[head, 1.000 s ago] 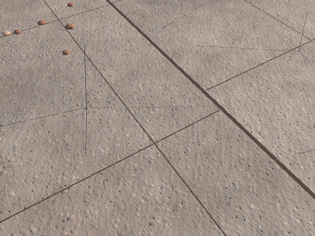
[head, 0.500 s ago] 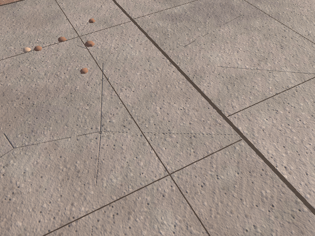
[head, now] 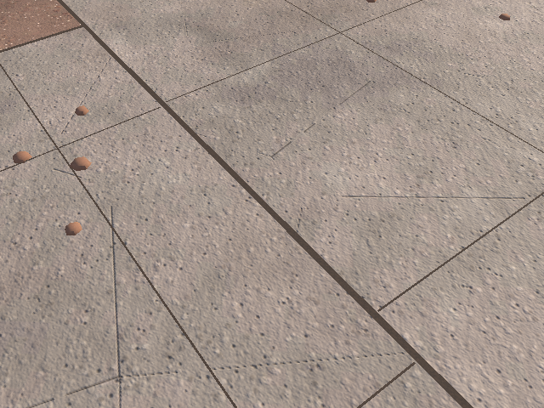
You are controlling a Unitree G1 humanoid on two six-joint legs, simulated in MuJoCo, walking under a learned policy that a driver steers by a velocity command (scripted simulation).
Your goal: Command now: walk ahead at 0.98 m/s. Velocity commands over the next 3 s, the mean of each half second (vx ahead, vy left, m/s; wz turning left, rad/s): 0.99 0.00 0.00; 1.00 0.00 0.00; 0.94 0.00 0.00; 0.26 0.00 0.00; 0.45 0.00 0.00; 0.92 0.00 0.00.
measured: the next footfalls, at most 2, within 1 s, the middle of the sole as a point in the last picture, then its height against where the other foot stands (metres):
right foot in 0.20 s outside the picture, level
left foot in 0.72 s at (234, 286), level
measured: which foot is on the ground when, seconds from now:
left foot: down 0.00-0.22, up 0.24-0.70, down 0.72-1.00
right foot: up 0.00-0.18, down 0.20-0.74, up 0.76-1.00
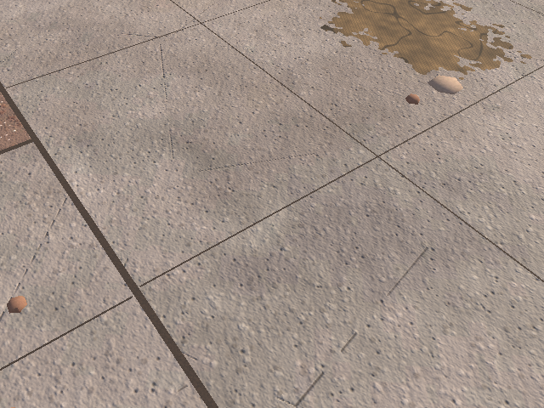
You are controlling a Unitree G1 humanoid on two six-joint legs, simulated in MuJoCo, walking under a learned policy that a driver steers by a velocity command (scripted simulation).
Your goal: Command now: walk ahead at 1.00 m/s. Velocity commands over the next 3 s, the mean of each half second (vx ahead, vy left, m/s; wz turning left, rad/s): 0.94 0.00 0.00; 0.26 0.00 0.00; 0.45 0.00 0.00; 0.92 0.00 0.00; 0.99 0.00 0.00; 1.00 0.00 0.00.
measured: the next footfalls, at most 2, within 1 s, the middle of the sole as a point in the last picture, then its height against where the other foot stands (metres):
right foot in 0.22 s outside the picture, level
left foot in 0.66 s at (238, 300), level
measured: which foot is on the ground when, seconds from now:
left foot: down 0.00-0.24, up 0.26-0.64, down 0.66-1.00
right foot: up 0.00-0.20, down 0.22-0.68, up 0.70-1.00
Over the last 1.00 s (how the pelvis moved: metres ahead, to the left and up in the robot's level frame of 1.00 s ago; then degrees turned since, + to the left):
0.93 0.01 0.00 0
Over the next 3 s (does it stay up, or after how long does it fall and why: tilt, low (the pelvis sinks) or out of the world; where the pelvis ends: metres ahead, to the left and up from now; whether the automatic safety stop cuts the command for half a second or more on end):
stays up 2.17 -0.03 -0.02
